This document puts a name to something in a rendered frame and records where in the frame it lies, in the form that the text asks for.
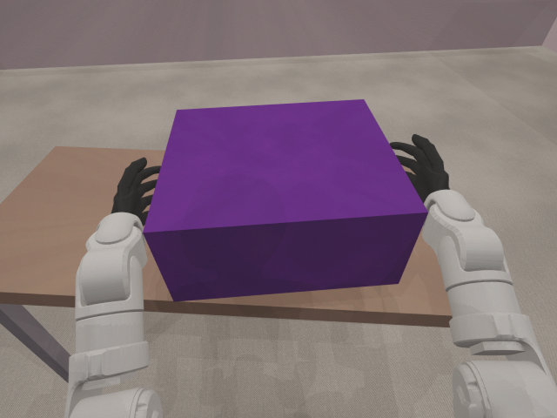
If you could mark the table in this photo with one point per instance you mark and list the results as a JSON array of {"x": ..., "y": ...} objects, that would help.
[{"x": 47, "y": 219}]

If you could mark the left robot forearm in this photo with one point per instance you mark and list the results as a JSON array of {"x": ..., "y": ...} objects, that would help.
[{"x": 110, "y": 344}]

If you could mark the carton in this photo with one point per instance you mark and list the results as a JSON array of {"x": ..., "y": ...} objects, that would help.
[{"x": 280, "y": 198}]

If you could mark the right robot forearm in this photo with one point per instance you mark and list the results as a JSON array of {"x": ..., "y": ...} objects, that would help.
[{"x": 486, "y": 314}]

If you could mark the right robot upper arm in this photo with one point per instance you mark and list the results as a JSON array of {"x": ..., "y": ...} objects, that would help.
[{"x": 502, "y": 389}]

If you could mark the robot left hand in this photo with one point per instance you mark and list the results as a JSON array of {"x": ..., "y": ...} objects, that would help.
[{"x": 130, "y": 190}]

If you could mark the robot right hand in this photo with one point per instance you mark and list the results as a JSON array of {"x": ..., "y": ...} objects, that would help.
[{"x": 429, "y": 167}]

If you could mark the left robot upper arm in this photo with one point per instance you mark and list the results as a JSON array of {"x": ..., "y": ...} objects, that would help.
[{"x": 130, "y": 403}]

